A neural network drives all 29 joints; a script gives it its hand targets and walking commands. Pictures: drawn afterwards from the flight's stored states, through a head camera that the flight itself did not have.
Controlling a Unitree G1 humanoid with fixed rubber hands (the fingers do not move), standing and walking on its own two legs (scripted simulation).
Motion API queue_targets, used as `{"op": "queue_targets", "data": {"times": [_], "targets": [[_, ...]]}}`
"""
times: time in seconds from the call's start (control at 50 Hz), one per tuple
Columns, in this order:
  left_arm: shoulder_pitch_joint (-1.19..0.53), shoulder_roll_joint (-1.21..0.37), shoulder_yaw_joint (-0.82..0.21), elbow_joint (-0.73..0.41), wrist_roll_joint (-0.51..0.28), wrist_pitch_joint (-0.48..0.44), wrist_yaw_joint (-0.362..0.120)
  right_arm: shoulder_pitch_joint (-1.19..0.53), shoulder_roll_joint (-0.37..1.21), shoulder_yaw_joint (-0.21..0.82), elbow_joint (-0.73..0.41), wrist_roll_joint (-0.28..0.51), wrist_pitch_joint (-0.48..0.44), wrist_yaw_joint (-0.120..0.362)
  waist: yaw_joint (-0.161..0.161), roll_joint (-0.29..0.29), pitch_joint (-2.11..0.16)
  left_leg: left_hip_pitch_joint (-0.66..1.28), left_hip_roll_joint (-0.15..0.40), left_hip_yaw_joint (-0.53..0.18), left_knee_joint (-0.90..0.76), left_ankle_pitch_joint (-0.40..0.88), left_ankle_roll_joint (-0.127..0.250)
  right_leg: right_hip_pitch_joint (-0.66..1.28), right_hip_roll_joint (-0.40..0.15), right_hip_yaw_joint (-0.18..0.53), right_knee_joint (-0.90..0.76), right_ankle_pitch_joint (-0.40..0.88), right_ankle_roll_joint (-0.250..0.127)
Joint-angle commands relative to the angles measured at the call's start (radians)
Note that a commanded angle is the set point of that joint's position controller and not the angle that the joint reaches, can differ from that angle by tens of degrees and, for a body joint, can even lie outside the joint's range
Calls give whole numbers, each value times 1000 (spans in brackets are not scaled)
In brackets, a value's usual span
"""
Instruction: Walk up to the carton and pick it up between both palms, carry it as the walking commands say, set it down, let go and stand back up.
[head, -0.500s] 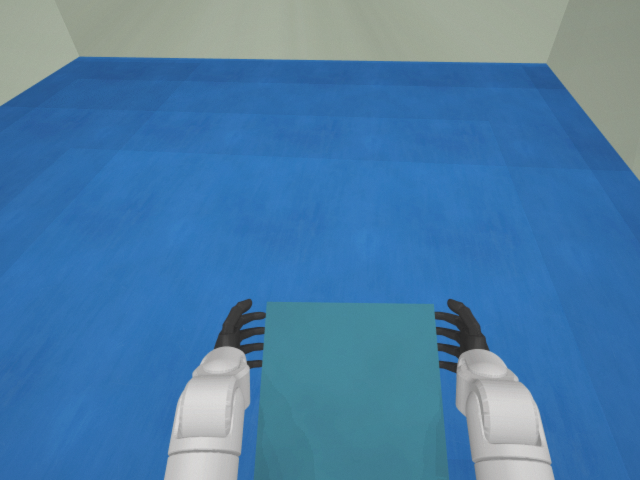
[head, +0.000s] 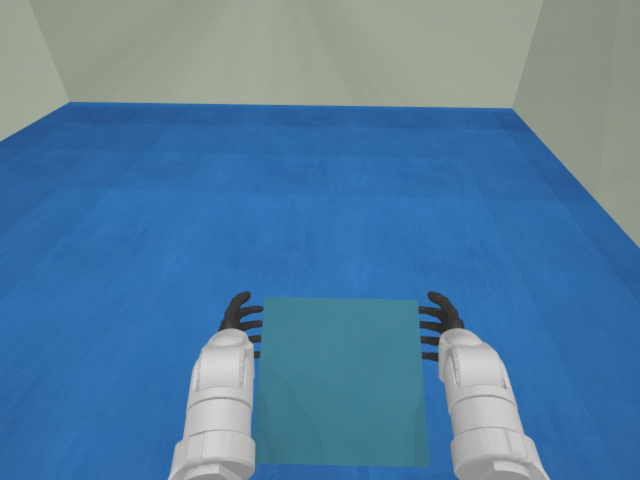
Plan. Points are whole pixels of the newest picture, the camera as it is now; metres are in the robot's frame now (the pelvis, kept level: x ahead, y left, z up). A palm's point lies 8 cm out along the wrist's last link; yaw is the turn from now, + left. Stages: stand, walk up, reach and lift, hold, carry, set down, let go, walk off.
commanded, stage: set down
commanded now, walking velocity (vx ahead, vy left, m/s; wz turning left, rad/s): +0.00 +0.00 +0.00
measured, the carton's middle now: (337, 379) +0.33 +0.03 -0.07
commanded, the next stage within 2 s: none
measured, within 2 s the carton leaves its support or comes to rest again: neither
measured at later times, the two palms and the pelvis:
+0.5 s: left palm (253, 367) +0.32 +0.16 -0.04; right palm (444, 368) +0.35 -0.13 -0.05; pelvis +0.01 -0.02 -0.02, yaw -1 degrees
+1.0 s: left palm (261, 387) +0.34 +0.16 -0.13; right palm (429, 381) +0.38 -0.13 -0.14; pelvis -0.01 -0.01 -0.08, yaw -1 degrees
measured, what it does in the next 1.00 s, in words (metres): lowers itself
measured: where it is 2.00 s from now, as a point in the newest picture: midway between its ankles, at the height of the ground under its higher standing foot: outside the picture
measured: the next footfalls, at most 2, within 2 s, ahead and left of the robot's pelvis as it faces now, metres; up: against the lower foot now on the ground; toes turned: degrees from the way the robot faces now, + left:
none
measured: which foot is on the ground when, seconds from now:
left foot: down 0.00-1.00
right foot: down 0.00-1.00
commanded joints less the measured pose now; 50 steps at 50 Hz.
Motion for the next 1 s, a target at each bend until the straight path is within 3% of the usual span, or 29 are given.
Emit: {"op": "queue_targets", "data": {"times": [0.0,0.1,0.22,0.32,0.42,0.66,0.98], "targets": [[-588,-963,-436,149,-242,-53,-284,-602,874,381,107,234,-75,301,1,35,-110,17,-15,16,-163,-267,1,-74,65,-46,-92,-188,-45],[-641,-941,-374,179,-214,-124,-262,-659,849,311,191,207,-155,314,31,29,-152,24,-14,22,-137,-231,-2,-127,56,-33,-55,-159,-54],[-621,-919,-380,155,-194,-213,-250,-619,845,305,211,187,-246,297,50,23,-262,9,-40,57,-43,-40,-11,-231,60,-27,-8,-81,-58],[-559,-935,-440,113,-201,-286,-261,-559,861,361,147,184,-308,260,38,-1,-413,-40,-65,77,47,162,-9,-262,78,-30,38,85,-37],[-490,-901,-473,99,-198,-355,-280,-506,867,423,99,176,-359,224,32,-40,-518,-149,-79,84,128,241,-1,-281,82,-17,84,201,-9],[-478,-838,-525,70,-206,-447,-297,-489,875,532,97,209,-442,200,57,-53,-718,-407,-94,89,301,286,-2,-443,94,-9,241,286,18],[-664,-913,-542,103,-209,-434,-269,-676,876,486,186,213,-433,235,30,-27,-872,-616,-95,110,478,100,-27,-825,128,-77,451,44,12]]}}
